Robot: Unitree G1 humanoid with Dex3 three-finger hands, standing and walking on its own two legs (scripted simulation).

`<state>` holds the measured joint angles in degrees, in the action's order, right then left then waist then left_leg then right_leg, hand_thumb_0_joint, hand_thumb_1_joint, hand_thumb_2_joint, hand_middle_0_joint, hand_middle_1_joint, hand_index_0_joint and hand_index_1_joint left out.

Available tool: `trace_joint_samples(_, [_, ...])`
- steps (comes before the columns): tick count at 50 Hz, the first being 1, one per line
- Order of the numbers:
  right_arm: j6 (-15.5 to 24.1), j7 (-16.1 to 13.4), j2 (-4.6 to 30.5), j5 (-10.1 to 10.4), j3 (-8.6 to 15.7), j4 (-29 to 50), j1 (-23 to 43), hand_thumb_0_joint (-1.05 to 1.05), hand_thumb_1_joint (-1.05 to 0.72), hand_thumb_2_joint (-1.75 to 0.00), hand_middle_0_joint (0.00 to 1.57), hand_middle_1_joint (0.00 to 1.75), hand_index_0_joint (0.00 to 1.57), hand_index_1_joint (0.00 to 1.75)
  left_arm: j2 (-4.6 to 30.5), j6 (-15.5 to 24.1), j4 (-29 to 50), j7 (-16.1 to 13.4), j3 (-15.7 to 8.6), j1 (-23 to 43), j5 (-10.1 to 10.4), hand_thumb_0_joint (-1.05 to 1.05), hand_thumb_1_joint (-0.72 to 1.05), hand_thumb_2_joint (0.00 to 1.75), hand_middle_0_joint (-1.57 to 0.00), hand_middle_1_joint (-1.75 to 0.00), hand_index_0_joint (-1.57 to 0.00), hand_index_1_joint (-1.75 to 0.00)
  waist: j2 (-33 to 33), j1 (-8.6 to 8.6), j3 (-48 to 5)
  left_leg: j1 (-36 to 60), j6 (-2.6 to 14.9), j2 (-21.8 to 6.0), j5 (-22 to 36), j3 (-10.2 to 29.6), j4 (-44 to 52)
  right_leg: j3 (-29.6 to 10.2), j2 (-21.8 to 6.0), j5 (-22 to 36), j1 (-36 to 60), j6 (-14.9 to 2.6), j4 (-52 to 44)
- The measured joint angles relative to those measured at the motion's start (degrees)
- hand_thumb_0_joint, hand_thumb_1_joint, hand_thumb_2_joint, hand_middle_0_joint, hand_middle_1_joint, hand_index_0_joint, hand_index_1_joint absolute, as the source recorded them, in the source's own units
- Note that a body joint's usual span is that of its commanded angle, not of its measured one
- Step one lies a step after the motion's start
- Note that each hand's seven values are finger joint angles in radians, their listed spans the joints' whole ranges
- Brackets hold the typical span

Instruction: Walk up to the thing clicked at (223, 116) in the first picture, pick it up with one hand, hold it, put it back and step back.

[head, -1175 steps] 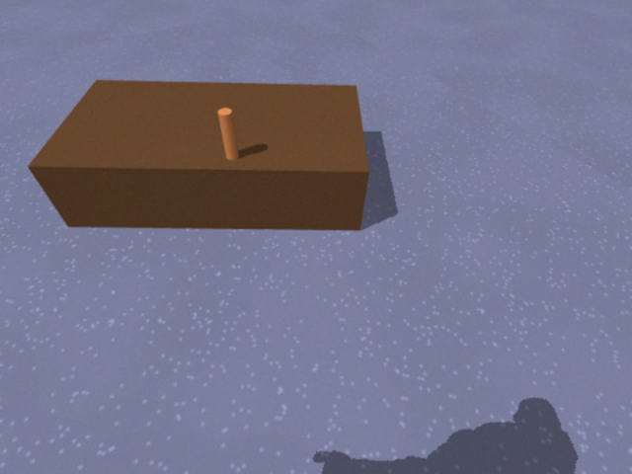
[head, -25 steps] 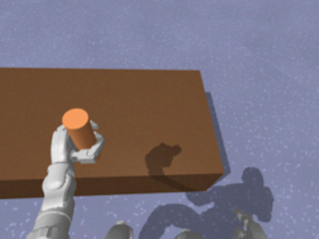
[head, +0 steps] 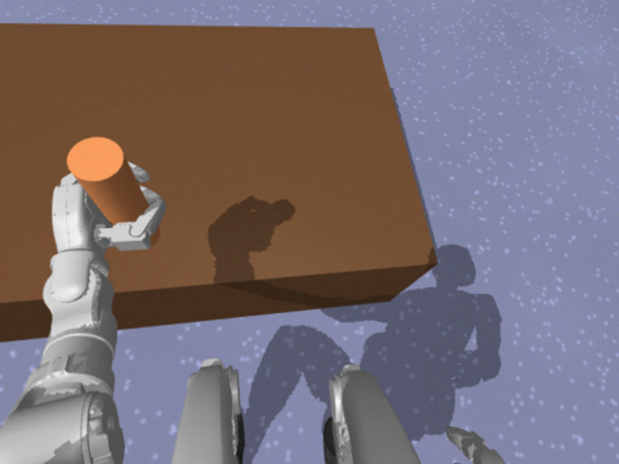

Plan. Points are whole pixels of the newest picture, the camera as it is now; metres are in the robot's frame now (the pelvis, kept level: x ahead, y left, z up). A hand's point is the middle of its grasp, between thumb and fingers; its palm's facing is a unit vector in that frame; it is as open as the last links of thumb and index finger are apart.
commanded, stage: crouch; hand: left
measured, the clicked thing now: (123, 203) +0.43 +0.21 +0.01
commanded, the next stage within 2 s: lower in 0.48 s
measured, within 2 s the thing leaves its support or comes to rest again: rests again in 1.96 s
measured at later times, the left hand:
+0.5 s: hand (148, 209) +0.46 +0.21 -0.06, palm faces +0.13 -0.99 -0.01, open 6.9 cm
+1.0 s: hand (159, 229) +0.46 +0.21 -0.14, palm faces +0.12 -0.99 -0.02, open 6.9 cm
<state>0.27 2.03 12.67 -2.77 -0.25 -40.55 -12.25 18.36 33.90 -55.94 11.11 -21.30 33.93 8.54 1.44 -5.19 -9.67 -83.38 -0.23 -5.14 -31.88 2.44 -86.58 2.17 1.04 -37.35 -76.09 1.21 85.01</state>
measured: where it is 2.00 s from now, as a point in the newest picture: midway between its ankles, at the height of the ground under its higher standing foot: outside the picture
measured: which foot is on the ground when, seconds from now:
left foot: down 0.00-1.00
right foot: down 0.00-1.00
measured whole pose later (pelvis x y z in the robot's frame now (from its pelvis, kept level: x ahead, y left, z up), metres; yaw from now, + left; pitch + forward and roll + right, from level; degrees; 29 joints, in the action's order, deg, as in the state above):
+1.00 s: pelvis -0.03 -0.01 -0.12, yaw -3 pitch +35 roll -6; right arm -1.4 2.5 13.4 -4.5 -2.0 -39.7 -8.2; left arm 26.3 32.0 -57.7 10.7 -25.4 44.1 4.6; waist -0.3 -7.1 -9.0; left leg -110.2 -0.7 -5.9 -35.2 5.4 -109.7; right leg 3.2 2.4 -42.0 -102.3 0.9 108.9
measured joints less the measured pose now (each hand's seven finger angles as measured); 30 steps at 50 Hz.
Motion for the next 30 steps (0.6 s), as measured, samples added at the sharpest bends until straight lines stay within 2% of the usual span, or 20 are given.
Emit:
trace_joint_samples(3, [-0.10,0.28,-0.25,-0.18,-0.18,-0.08,0.39,0.01,-0.91,-0.90,0.20,0.30,0.20,0.30,0.25,0.46,-0.04,-0.72,-0.81,0.96,-0.95,-0.01,-0.07,1.13,-0.89,-1.14,-0.94,-1.11,-0.43,-0.44,-0.27,-2.29,0.03,0.01,-0.37,0.18,-1.98,0.05,0.01,-0.49,-2.20,0.02,2.03])
trace_joint_samples(12, [-0.69,0.63,0.00,-0.74,-0.29,0.58,1.79,0.01,-0.91,-0.90,0.20,0.30,0.20,0.30,3.65,0.11,-1.24,-1.89,-0.91,5.31,-3.20,-0.01,-0.07,1.13,-0.89,-1.14,-0.94,-1.12,-0.94,-1.31,-0.24,-9.27,-0.09,0.03,-0.81,1.21,-7.29,0.68,0.16,-1.28,-8.73,-0.14,7.31])
trace_joint_samples(19, [-0.96,0.41,0.44,-0.62,-0.71,0.79,1.86,0.01,-0.91,-0.90,0.20,0.30,0.20,0.30,4.60,-1.89,-1.97,-1.69,-0.86,7.23,-2.87,-0.01,-0.07,1.13,-0.89,-1.14,-0.94,-1.12,-0.59,-1.32,-0.25,-12.56,-0.22,-0.05,-0.97,1.63,-9.62,0.90,0.32,-1.66,-11.99,-0.22,9.83])
trace_joint_samples(30, [-1.36,0.05,0.58,-0.72,-1.25,0.95,2.05,0.01,-0.92,-0.90,0.20,0.30,0.20,0.30,6.58,-2.38,-2.63,-1.02,-3.06,8.90,-3.36,-0.01,-0.07,1.13,-0.89,-1.13,-0.94,-1.11,-0.70,-2.05,-0.42,-16.57,-0.53,-0.64,-1.84,2.21,-13.21,1.12,0.99,-2.52,-16.14,-0.53,13.54])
